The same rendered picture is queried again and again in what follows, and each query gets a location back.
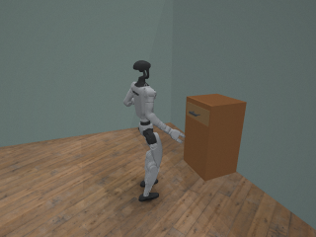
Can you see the robot left thigh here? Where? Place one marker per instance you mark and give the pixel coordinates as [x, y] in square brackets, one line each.
[148, 154]

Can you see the robot left upper arm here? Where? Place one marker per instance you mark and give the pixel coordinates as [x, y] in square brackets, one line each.
[127, 101]

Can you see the cabinet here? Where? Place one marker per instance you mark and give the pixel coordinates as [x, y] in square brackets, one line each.
[212, 151]

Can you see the robot right upper arm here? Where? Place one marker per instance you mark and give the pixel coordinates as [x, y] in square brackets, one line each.
[149, 95]

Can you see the humanoid robot head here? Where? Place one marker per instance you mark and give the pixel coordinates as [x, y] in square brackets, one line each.
[141, 66]

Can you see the handle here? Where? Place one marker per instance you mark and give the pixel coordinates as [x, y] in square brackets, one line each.
[192, 113]

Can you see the robot right hand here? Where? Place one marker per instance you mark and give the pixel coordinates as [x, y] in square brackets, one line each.
[175, 134]

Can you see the drawer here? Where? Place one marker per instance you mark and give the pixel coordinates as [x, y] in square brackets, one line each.
[203, 113]

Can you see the robot right forearm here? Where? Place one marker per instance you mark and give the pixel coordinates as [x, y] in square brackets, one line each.
[156, 122]

